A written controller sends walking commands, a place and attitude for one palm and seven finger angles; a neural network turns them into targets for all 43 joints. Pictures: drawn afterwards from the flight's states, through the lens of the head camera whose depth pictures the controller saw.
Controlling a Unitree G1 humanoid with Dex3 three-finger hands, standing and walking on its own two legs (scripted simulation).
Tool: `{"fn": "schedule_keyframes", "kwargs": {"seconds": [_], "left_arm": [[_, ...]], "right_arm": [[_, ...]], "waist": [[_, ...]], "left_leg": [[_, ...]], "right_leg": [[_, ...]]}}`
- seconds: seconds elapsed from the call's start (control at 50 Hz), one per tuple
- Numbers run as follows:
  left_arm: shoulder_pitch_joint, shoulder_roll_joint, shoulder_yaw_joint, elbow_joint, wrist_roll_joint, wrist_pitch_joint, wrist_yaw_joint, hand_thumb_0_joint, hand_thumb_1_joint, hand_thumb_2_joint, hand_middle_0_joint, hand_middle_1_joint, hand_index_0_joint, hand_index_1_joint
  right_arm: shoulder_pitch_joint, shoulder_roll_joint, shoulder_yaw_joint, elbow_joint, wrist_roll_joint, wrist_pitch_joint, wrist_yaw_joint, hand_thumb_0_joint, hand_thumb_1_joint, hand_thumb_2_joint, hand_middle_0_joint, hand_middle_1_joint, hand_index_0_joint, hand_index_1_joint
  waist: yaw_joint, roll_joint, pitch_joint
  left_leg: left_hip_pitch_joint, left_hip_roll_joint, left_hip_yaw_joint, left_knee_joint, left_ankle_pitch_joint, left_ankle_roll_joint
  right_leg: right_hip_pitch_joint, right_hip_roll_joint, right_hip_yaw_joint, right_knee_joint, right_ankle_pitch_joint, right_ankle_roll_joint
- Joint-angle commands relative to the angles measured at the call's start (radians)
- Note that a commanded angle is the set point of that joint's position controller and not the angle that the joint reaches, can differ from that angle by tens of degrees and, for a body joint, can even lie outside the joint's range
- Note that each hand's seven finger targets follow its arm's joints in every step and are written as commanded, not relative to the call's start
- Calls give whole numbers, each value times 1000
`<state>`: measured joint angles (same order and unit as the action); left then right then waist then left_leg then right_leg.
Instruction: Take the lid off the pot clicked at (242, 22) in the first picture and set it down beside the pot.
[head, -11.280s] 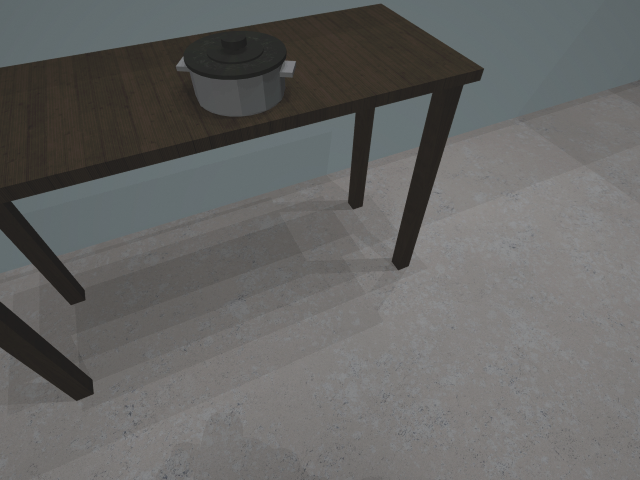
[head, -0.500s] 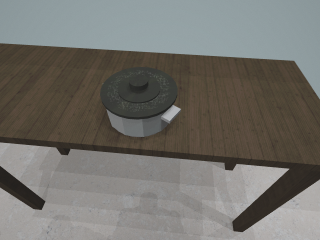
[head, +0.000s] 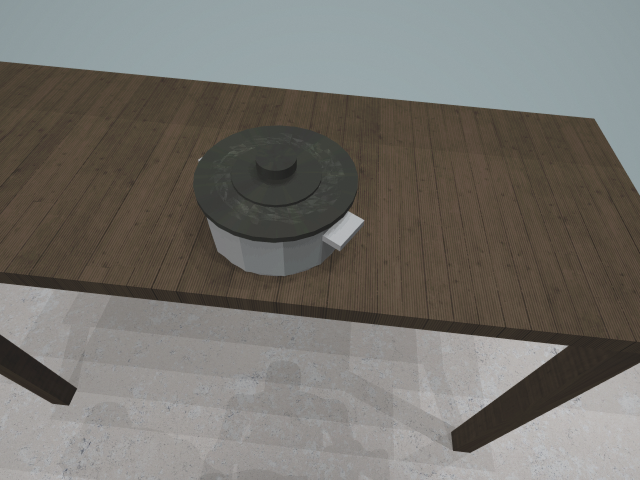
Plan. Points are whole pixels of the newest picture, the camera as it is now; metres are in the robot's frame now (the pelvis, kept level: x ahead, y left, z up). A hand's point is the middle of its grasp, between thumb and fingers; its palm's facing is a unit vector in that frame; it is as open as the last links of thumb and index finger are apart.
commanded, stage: lift the closed hand beside the body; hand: left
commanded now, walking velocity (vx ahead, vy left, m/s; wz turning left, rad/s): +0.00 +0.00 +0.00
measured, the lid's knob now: (276, 161) +0.44 +0.09 +0.16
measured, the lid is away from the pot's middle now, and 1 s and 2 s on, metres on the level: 0.00 0.00 0.00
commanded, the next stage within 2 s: raise the hand higher, near the body in 0.62 s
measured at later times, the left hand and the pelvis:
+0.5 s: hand out of the picture +0.10 +0.21 +0.02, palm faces +0.30 -0.91 -0.30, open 3.6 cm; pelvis -0.03 -0.01 +0.01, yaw +2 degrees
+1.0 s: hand (53, 467) +0.12 +0.23 +0.11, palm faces +0.30 -0.85 -0.44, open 3.1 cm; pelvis -0.03 -0.01 +0.01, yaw +1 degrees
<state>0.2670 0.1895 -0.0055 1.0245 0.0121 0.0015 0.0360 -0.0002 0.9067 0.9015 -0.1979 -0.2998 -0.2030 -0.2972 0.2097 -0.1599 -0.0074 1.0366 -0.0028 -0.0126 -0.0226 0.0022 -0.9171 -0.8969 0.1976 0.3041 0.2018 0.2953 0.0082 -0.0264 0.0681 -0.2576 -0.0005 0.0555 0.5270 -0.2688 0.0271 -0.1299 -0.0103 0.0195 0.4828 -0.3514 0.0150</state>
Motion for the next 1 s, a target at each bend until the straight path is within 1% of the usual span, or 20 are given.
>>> {"fn": "schedule_keyframes", "kwargs": {"seconds": [0.0,0.02,0.04,0.06,0.08,0.1,0.14,0.16,0.2,0.22,0.32,0.38,0.4,0.48,0.7,0.76,0.8,0.86,0.94,0.98], "left_arm": [[-519,535,272,-1173,-123,-169,106,0,900,900,-244,-348,-244,-348],[-87,257,41,-1171,-84,-114,137,0,900,900,-288,-396,-288,-396],[164,78,26,-1072,-63,0,156,0,900,900,-332,-444,-332,-444],[266,22,-1,-1014,-36,50,156,0,900,900,-376,-492,-376,-492],[348,-26,-24,-898,-7,78,144,0,900,900,-420,-540,-420,-540],[506,-83,-13,-687,9,97,129,0,900,900,-464,-588,-464,-588],[470,-3,30,-793,19,59,81,0,900,900,-552,-684,-552,-684],[459,47,74,-880,11,33,66,0,900,900,-596,-732,-596,-732],[438,161,171,-1131,-17,-19,65,0,900,900,-684,-828,-684,-828],[374,173,165,-1241,-22,-36,63,0,900,900,-728,-876,-728,-876],[284,121,121,-1239,-40,-60,43,0,900,900,-948,-1116,-948,-1116],[248,179,160,-1422,-50,-91,44,0,900,900,-1080,-1260,-1080,-1260],[268,210,196,-1432,-46,-93,51,0,900,900,-1124,-1308,-1124,-1308],[319,174,179,-1451,-51,-97,39,0,900,900,-1300,-1500,-1300,-1500],[436,282,329,-1633,-41,-146,54,0,900,900,-1300,-1500,-1300,-1500],[419,229,282,-1600,-43,-154,47,0,900,900,-1300,-1500,-1300,-1500],[411,276,336,-1618,-40,-163,54,0,900,900,-1300,-1500,-1300,-1500],[439,263,324,-1701,-41,-181,57,0,900,900,-1300,-1500,-1300,-1500],[455,263,349,-1673,-43,-177,61,0,900,900,-1300,-1500,-1300,-1500],[399,267,339,-1714,-46,-182,60,0,900,900,-1300,-1500,-1300,-1500]], "right_arm": [[-130,-263,-50,-298,10,-145,3,0,-900,-900,200,300,200,300],[-31,-191,-18,-347,55,-249,-38,0,-900,-900,200,300,200,300],[-70,-168,-13,-314,55,-271,-38,0,-900,-900,200,300,200,300],[-96,-161,-7,-329,41,-278,-27,0,-900,-900,200,300,200,300],[-109,-163,-24,-352,29,-267,-12,0,-900,-900,200,300,200,300],[-126,-168,-54,-357,26,-233,1,0,-900,-900,200,300,200,300],[-144,-186,-78,-437,14,-174,20,0,-900,-900,200,300,200,300],[-158,-188,-75,-479,14,-160,17,0,-900,-900,200,300,200,300],[-165,-177,-59,-551,16,-147,3,0,-900,-900,200,300,200,300],[-166,-176,-46,-584,10,-145,-2,0,-900,-900,200,300,200,300],[-167,-167,-26,-626,6,-108,-33,0,-900,-900,200,300,200,300],[-170,-159,-12,-649,-1,-123,-45,0,-900,-900,200,300,200,300],[-171,-158,-10,-647,1,-126,-47,0,-900,-900,200,300,200,300],[-179,-161,-8,-646,-5,-131,-50,0,-900,-900,200,300,200,300],[-216,-145,-11,-629,1,-167,-45,0,-900,-900,200,300,200,300],[-212,-147,-16,-621,3,-174,-47,0,-900,-900,200,300,200,300],[-213,-149,-22,-614,4,-177,-48,0,-900,-900,200,300,200,300],[-208,-147,-21,-624,2,-191,-48,0,-900,-900,200,300,200,300],[-212,-140,-26,-609,5,-182,-45,0,-900,-900,200,300,200,300],[-212,-146,-23,-615,5,-182,-47,0,-900,-900,200,300,200,300]], "waist": [[31,237,-407],[23,236,-490],[35,256,-468],[45,236,-349],[40,134,-213],[40,-38,-84],[26,-167,8],[34,-151,-14],[49,-25,-130],[45,54,-157],[4,6,-30],[23,101,-97],[25,100,-109],[31,76,-59],[64,88,-64],[55,18,-15],[59,39,-43],[68,79,-96],[68,43,-60],[63,77,-54]], "left_leg": [[250,-12,-105,-17,445,-4],[384,33,-63,-50,574,-31],[397,28,-77,-91,653,-29],[362,32,-99,-105,724,-31],[278,41,-107,-115,701,-33],[172,52,-104,-111,607,-21],[73,37,-77,-108,392,-18],[67,32,-65,-115,324,-18],[147,31,-44,-118,285,-21],[156,21,-39,-124,260,-21],[147,14,-18,-120,96,-10],[206,9,-27,-131,104,-4],[218,11,-21,-119,110,-6],[207,14,-31,-138,109,-4],[202,18,-43,-136,104,-9],[195,24,-44,-144,84,-5],[208,21,-37,-139,81,-4],[229,25,-44,-135,145,-6],[214,29,-40,-134,164,-8],[226,29,-43,-136,161,-7]], "right_leg": [[15,-71,23,-60,495,-34],[42,-29,-7,-18,545,-61],[47,-15,-61,-19,454,-56],[26,-8,-97,-38,394,-46],[-41,-2,-119,-66,333,-36],[-88,7,-134,-99,336,-32],[-134,2,-123,-111,347,-27],[-129,2,-117,-118,308,-30],[-68,-6,-102,-130,278,-33],[-69,-5,-90,-135,262,-32],[-178,4,-77,-204,131,-20],[-125,1,-64,-209,125,-28],[-127,3,-67,-216,129,-29],[-114,5,-71,-221,125,-28],[-84,13,-61,-227,100,-34],[-112,10,-67,-229,80,-28],[-105,13,-59,-234,73,-28],[-68,6,-61,-203,140,-32],[-75,11,-68,-201,168,-32],[-83,10,-65,-204,169,-31]]}}
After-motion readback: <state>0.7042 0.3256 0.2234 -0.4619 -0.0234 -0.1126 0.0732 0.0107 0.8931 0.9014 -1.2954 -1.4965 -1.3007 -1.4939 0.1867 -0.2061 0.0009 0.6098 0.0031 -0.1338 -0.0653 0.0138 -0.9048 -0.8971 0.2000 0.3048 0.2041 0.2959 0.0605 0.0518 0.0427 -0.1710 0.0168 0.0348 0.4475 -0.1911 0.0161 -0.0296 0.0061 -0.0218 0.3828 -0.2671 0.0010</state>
